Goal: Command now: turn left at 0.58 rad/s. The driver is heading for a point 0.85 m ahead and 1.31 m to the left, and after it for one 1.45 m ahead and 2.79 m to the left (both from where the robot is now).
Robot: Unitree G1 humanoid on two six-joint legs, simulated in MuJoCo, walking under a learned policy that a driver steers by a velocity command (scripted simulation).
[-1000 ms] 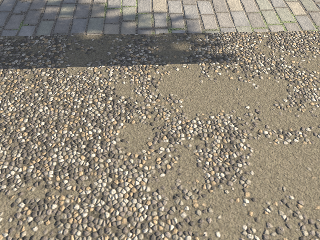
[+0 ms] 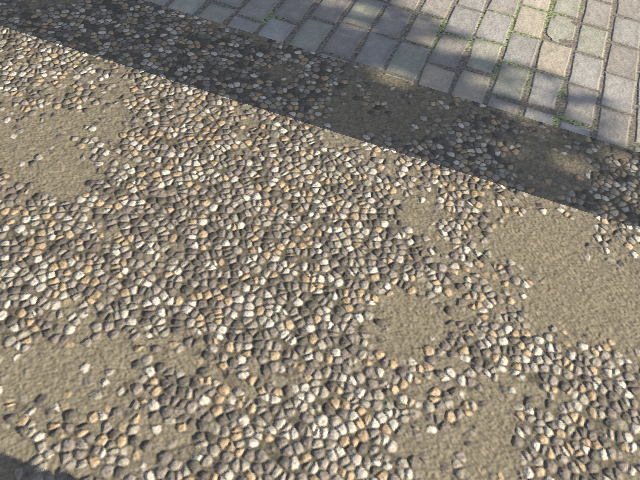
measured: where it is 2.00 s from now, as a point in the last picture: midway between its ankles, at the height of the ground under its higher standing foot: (32, 452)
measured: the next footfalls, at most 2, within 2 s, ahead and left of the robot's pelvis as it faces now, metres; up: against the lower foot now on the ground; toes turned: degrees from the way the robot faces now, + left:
right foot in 0.24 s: +0.07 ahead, -0.14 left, +0.00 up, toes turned +14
left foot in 0.68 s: -0.03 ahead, +0.11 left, +0.00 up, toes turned +27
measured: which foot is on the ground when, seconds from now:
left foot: down 0.00-0.24, up 0.26-0.66, down 0.68-1.00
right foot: up 0.00-0.22, down 0.24-0.66, up 0.68-1.00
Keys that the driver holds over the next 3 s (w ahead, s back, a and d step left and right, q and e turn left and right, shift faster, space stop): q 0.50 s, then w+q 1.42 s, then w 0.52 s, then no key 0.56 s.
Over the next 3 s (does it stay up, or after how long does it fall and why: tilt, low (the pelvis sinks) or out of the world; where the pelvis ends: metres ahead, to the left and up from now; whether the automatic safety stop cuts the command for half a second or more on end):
stays up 0.59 0.89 -0.01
